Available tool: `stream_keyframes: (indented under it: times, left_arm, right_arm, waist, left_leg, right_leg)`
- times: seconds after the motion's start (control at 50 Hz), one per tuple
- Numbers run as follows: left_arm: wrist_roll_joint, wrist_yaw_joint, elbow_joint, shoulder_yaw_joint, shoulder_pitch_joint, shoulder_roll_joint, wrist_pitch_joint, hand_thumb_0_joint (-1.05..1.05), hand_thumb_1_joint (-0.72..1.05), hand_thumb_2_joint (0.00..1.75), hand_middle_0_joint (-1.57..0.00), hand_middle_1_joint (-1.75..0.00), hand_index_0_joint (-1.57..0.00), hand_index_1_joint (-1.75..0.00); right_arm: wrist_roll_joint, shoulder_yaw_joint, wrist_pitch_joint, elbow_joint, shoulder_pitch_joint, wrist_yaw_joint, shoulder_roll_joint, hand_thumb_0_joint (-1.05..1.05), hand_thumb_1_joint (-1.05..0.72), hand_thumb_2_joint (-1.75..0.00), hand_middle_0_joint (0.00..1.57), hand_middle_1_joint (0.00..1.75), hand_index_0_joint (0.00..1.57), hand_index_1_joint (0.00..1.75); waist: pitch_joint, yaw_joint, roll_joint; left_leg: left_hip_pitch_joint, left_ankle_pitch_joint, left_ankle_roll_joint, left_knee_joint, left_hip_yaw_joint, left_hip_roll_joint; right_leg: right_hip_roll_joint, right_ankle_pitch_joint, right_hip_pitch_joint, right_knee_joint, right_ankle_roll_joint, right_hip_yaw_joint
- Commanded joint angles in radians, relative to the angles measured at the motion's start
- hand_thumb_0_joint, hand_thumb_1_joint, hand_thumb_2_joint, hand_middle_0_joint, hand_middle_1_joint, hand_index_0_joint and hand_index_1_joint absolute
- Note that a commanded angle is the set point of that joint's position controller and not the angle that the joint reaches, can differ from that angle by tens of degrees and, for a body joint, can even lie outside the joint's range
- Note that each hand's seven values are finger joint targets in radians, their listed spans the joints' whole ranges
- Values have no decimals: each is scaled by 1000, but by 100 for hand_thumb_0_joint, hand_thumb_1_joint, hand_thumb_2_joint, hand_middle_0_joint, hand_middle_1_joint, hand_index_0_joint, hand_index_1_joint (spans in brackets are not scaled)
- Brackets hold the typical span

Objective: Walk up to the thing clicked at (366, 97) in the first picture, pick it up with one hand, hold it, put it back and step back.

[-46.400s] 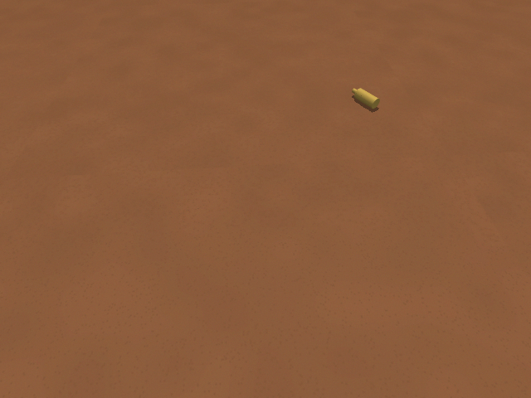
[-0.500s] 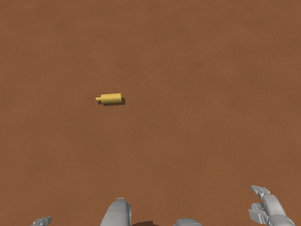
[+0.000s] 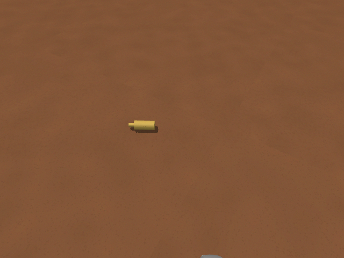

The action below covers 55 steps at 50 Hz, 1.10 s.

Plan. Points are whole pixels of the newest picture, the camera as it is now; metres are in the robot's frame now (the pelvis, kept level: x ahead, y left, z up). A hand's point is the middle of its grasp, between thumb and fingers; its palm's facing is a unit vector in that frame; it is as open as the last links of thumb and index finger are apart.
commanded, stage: step back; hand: left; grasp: from above
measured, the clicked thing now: (141, 125) +1.16 +0.23 -0.73
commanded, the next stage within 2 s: stand in 1.00 s
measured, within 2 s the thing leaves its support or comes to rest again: neither
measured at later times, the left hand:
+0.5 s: hand out of the picture +0.08 +0.29 -0.15, palm faces +0.01 -0.93 -0.38, open 7.4 cm
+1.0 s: hand out of the picture +0.15 +0.26 -0.14, palm faces -0.05 -0.93 -0.35, open 7.4 cm
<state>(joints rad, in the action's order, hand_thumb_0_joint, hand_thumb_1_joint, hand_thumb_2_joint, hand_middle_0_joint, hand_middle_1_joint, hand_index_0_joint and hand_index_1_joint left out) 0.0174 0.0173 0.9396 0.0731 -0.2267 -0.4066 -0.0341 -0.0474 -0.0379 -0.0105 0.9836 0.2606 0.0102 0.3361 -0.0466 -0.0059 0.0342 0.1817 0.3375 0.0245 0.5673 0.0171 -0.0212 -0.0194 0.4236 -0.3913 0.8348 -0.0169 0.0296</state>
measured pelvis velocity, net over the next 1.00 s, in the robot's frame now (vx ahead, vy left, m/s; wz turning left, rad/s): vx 0.04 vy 0.01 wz -0.05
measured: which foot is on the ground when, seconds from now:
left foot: down 0.00-0.14, up 0.16-0.38, down 0.40-1.00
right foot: down 0.00-1.00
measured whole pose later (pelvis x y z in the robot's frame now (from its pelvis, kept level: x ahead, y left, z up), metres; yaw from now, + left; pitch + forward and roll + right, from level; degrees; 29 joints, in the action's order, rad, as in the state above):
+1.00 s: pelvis +0.04 +0.01 +0.01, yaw -3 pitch -2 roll +0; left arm 0.02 0.00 1.08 0.02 -0.08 -0.36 0.01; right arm -0.02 -0.03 0.01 1.09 0.03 0.00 0.33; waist -0.07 -0.01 0.00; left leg 0.18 0.23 -0.02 0.44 -0.05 0.05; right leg -0.01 0.26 -0.14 0.43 0.02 0.02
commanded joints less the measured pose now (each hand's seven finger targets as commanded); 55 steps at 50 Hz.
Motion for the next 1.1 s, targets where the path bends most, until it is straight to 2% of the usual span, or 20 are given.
stream_keyframes:
  times: [0.0, 0.04, 0.08, 0.1, 0.12, 0.14, 0.16, 0.22, 0.32, 0.38, 0.4, 0.42, 0.44, 0.46, 0.52, 0.54, 0.58, 0.72, 0.94, 1.08]
  left_arm:
    - [3, 0, -68, 43, 81, -162, 51, 0, 90, 90, -20, -30, -20, -30]
    - [6, -6, -47, 44, 57, -156, 65, 0, 90, 90, -20, -30, -20, -30]
    - [15, -20, 0, 44, -31, -149, 86, 0, 90, 90, -20, -30, -20, -30]
    - [24, -29, 12, 58, -64, -188, 97, 0, 90, 90, -20, -30, -20, -30]
    - [31, -34, 9, 76, -84, -267, 102, 0, 90, 90, -20, -30, -20, -30]
    - [28, -33, -13, 84, -37, -316, 101, 0, 90, 90, -20, -30, -20, -30]
    - [23, -30, -30, 79, 11, -303, 100, 0, 90, 90, -20, -30, -20, -30]
    - [16, -33, -29, 61, 29, -231, 113, 0, 90, 90, -20, -30, -20, -30]
    - [16, -26, -42, 46, 85, -230, 101, 0, 90, 90, -20, -30, -20, -30]
    - [0, -25, -50, 19, 88, -177, 81, 0, 90, 90, -20, -30, -20, -30]
    - [-5, -23, -51, 7, 69, -149, 76, 0, 90, 90, -20, -30, -20, -30]
    - [-16, -23, -53, -2, 46, -115, 71, 0, 90, 90, -20, -30, -20, -30]
    - [-23, -29, -25, 4, 38, -143, 58, 0, 90, 90, -20, -30, -20, -30]
    - [-15, -31, 5, 10, 20, -164, 55, 0, 90, 90, -20, -30, -20, -30]
    - [-6, -29, 25, 9, 31, -170, 71, 0, 90, 90, -20, -30, -20, -30]
    - [-9, -31, 29, 14, 25, -183, 75, 0, 90, 90, -20, -30, -20, -30]
    - [-13, -31, 34, 13, 66, -198, 77, 0, 90, 90, -20, -30, -20, -30]
    - [-11, -33, 56, -2, 122, -169, 69, 0, 90, 90, -20, -30, -20, -30]
    - [2, -29, 75, -4, 192, -172, 71, 0, 90, 90, -20, -30, -20, -30]
    - [-13, -26, 112, -25, 192, -158, 77, 0, 90, 90, -20, -30, -20, -30]
  right_arm:
    - [-2, -73, 44, -95, -123, -8, 280, 0, -90, -90, 20, 30, 20, 30]
    - [-3, -76, 28, -100, -118, -2, 292, 0, -90, -90, 20, 30, 20, 30]
    - [12, -64, 13, -102, -133, 0, 244, 0, -90, -90, 20, 30, 20, 30]
    - [22, -49, 14, -111, -110, -3, 187, 0, -90, -90, 20, 30, 20, 30]
    - [24, -39, 18, -138, -136, -2, 167, 0, -90, -90, 20, 30, 20, 30]
    - [15, -56, 17, -125, -135, -11, 222, 0, -90, -90, 20, 30, 20, 30]
    - [14, -70, 22, -104, -103, -12, 254, 0, -90, -90, 20, 30, 20, 30]
    - [19, -66, 29, -87, -95, 1, 221, 0, -90, -90, 20, 30, 20, 30]
    - [19, -62, 31, -68, -74, 5, 197, 0, -90, -90, 20, 30, 20, 30]
    - [16, -66, 44, -38, -53, -10, 192, 0, -90, -90, 20, 30, 20, 30]
    - [11, -72, 49, -35, -45, -18, 218, 0, -90, -90, 20, 30, 20, 30]
    - [8, -72, 56, -46, -67, -23, 259, 0, -90, -90, 20, 30, 20, 30]
    - [21, -73, 53, -61, -136, -23, 308, 0, -90, -90, 20, 30, 20, 30]
    - [25, -73, 47, -63, -190, -18, 315, 0, -90, -90, 20, 30, 20, 30]
    - [25, -47, 42, -52, -231, -18, 252, 0, -90, -90, 20, 30, 20, 30]
    - [28, -44, 45, -48, -225, -21, 244, 0, -90, -90, 20, 30, 20, 30]
    - [36, -35, 44, -28, -204, -21, 217, 0, -90, -90, 20, 30, 20, 30]
    - [36, -37, 46, 17, -234, -25, 223, 0, -90, -90, 20, 30, 20, 30]
    - [27, -31, 37, 47, -286, -15, 200, 0, -90, -90, 20, 30, 20, 30]
    - [41, -21, 45, 75, -274, -7, 213, 0, -90, -90, 20, 30, 20, 30]
  waist:
    - [-72, 19, -207]
    - [-53, 13, -225]
    - [-11, -36, -155]
    - [22, -42, -18]
    - [7, -62, 130]
    - [-47, -58, 72]
    - [-94, -30, 41]
    - [-56, -14, 31]
    - [13, -1, 121]
    - [64, 26, 70]
    - [95, 24, 23]
    - [118, 5, -107]
    - [101, -19, -138]
    - [73, -28, -149]
    - [54, -39, -140]
    - [74, -35, -138]
    - [86, -11, -111]
    - [122, -11, -83]
    - [79, 4, -26]
    - [105, 11, -51]
  left_leg:
    - [91, 256, 123, -299, 234, 196]
    - [129, 295, 131, -256, 206, 207]
    - [170, 180, 89, -79, 117, 160]
    - [258, 108, 48, 88, 65, 100]
    - [454, 187, 3, 262, 3, -18]
    - [398, 257, -9, 348, 76, 24]
    - [331, 241, -8, 348, 100, 56]
    - [316, 121, -7, 311, 97, 66]
    - [106, 51, -31, 75, -22, 53]
    - [-56, -191, -19, -137, -34, 29]
    - [-116, -229, 7, -147, 56, 97]
    - [-116, -248, 56, -205, 241, 241]
    - [8, -132, 144, -225, 309, 324]
    - [123, -69, 167, -223, 290, 332]
    - [114, -235, 50, -145, 121, 204]
    - [104, -328, 33, -93, 80, 176]
    - [70, -297, 8, -99, 56, 145]
    - [-37, -458, 23, -148, 54, 179]
    - [-35, -236, -2, -191, 9, 150]
    - [-135, -367, -9, -239, 33, 165]
  right_leg:
    - [6, 4, 9, -131, 12, -43]
    - [26, 5, 116, -261, 6, -75]
    - [40, -110, 297, -470, -11, -62]
    - [-44, -88, 396, -496, -33, 121]
    - [-236, 95, 424, -583, -129, 456]
    - [-380, 244, 241, -621, -227, 587]
    - [-389, 250, 132, -611, -258, 571]
    - [-262, 32, 192, -579, -172, 318]
    - [-206, -172, 90, -478, -142, 151]
    - [-136, -428, 80, -290, -76, 49]
    - [-108, -413, 35, -234, -47, 40]
    - [-33, -290, 8, -157, -6, 5]
    - [7, -31, 75, -152, -1, -42]
    - [-14, 28, 184, -158, -4, -28]
    - [-47, -252, 238, -329, -24, 15]
    - [-64, -371, 269, -340, -25, 33]
    - [-93, -411, 255, -350, -38, 79]
    - [-75, -451, 263, -367, -20, 31]
    - [-96, -392, 251, -485, -17, 73]
    - [-107, -438, 269, -537, 6, 65]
